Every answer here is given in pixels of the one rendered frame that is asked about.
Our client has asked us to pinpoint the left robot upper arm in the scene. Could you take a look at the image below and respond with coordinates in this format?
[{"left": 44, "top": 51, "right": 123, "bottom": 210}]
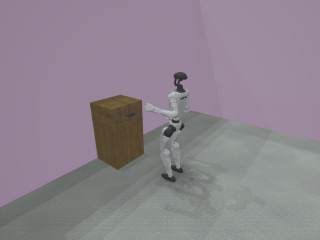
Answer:
[{"left": 168, "top": 92, "right": 179, "bottom": 118}]

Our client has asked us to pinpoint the cabinet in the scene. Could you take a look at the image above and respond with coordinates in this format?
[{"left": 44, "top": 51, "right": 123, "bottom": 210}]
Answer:
[{"left": 90, "top": 95, "right": 144, "bottom": 170}]

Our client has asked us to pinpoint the left robot forearm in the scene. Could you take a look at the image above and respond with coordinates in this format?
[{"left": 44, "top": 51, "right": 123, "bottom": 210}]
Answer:
[{"left": 152, "top": 107, "right": 177, "bottom": 118}]

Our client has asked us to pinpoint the right robot upper arm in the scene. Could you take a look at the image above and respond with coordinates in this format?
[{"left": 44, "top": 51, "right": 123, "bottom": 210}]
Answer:
[{"left": 185, "top": 89, "right": 190, "bottom": 111}]

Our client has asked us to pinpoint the left robot hand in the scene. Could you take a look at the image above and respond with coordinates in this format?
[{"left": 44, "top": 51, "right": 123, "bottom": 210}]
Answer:
[{"left": 145, "top": 103, "right": 154, "bottom": 112}]

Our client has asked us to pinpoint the left robot foot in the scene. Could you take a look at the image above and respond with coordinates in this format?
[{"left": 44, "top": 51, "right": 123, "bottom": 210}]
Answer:
[{"left": 161, "top": 173, "right": 176, "bottom": 182}]

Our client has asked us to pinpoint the drawer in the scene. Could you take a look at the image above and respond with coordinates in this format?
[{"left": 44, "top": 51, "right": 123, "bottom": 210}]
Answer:
[{"left": 113, "top": 103, "right": 142, "bottom": 126}]

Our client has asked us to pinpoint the robot foot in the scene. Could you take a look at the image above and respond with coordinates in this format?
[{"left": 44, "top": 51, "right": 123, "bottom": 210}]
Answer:
[
  {"left": 171, "top": 165, "right": 183, "bottom": 173},
  {"left": 161, "top": 173, "right": 176, "bottom": 182}
]

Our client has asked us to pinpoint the right robot foot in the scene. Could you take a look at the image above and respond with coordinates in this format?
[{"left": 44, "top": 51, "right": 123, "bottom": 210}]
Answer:
[{"left": 171, "top": 165, "right": 183, "bottom": 173}]

